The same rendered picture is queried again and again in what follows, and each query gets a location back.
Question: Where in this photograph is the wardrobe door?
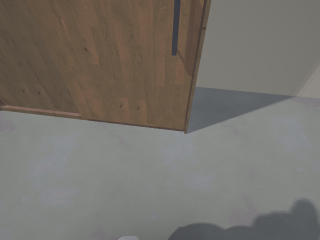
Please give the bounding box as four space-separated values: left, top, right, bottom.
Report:
25 0 204 130
0 0 80 113

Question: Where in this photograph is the handle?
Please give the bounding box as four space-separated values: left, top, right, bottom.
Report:
171 0 181 56

